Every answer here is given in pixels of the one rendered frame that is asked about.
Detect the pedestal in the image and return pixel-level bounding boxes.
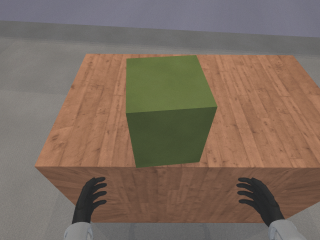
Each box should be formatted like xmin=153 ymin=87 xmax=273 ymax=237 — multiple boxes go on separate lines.
xmin=34 ymin=53 xmax=320 ymax=223

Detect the right robot forearm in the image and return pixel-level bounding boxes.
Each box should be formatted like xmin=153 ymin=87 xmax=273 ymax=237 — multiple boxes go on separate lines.
xmin=268 ymin=219 xmax=307 ymax=240

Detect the robot right hand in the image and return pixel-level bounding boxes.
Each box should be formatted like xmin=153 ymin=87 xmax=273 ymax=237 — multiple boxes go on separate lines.
xmin=236 ymin=177 xmax=285 ymax=227

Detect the carton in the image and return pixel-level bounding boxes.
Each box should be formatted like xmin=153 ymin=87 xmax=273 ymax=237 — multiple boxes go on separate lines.
xmin=125 ymin=55 xmax=218 ymax=168

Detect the left robot forearm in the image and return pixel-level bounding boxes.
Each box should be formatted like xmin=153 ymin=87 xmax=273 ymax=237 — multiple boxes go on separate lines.
xmin=63 ymin=222 xmax=94 ymax=240

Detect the robot left hand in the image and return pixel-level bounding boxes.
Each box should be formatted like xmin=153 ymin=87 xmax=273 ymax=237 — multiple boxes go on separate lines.
xmin=72 ymin=177 xmax=107 ymax=224

